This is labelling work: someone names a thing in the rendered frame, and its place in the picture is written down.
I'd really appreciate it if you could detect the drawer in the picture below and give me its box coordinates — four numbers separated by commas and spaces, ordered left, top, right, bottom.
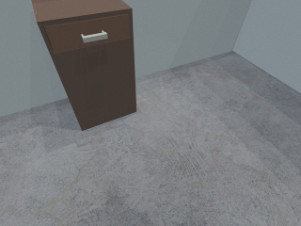
44, 13, 130, 53

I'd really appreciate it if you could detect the handle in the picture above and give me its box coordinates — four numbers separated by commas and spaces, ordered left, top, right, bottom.
81, 30, 108, 43

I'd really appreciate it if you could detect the cabinet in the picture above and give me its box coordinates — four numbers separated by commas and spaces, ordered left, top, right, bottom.
31, 0, 137, 131

